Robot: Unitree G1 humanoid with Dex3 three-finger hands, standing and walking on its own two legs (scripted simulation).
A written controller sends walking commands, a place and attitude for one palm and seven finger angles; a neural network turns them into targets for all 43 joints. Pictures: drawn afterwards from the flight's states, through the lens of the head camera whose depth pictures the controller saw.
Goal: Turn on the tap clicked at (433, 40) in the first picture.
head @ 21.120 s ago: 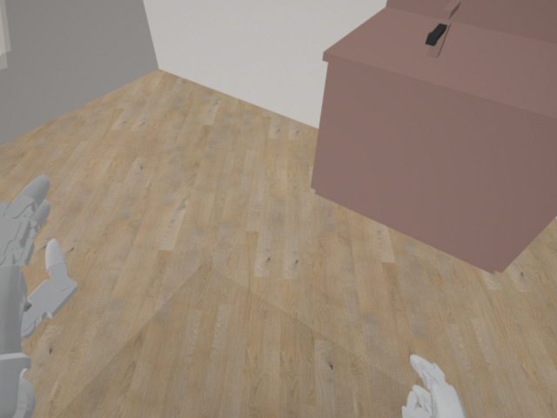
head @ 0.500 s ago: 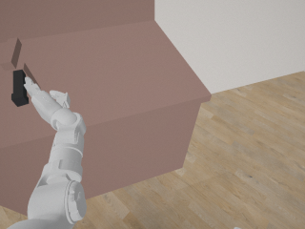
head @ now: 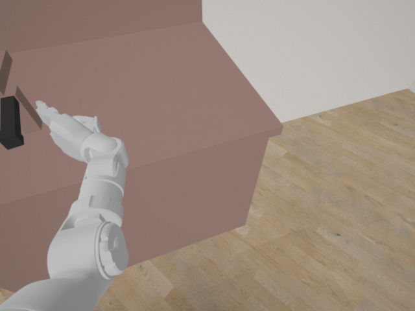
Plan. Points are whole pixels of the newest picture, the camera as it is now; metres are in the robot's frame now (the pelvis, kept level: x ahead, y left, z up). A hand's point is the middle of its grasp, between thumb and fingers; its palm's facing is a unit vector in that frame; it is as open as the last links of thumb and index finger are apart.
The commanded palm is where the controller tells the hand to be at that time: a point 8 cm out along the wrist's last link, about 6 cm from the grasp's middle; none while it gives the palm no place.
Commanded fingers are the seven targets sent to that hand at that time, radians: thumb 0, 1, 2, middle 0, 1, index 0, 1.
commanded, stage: push the lever round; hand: left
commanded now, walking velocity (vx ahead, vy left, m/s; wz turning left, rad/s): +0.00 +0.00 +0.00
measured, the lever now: (11, 138) +0.42 +0.36 +0.13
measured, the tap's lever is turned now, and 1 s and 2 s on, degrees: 8 8 8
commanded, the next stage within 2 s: lift the hand up off the lever in 0.46 s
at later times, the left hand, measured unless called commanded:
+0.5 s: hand (98, 113) +0.49 +0.21 +0.12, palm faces +0.82 -0.55 -0.13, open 7.8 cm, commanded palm +0.44 +0.24 +0.12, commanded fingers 0.00 0.90 0.90 -0.15 -0.15 -0.15 -0.15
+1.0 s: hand (89, 106) +0.50 +0.23 +0.13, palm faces +0.82 -0.56 -0.10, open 7.8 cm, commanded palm +0.43 +0.24 +0.14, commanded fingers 0.00 0.90 0.90 -0.15 -0.15 -0.15 -0.15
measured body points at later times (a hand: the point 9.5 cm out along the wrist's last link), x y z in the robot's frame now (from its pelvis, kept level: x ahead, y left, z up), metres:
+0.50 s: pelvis +0.00 -0.01 +0.00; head +0.06 -0.02 +0.44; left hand +0.44 +0.24 +0.13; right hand +0.03 -0.27 -0.14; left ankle +0.00 +0.11 -0.71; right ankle +0.02 -0.05 -0.71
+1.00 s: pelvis +0.01 +0.00 +0.00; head +0.06 -0.01 +0.45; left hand +0.45 +0.25 +0.14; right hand +0.04 -0.26 -0.13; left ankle +0.00 +0.11 -0.71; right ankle +0.02 -0.05 -0.71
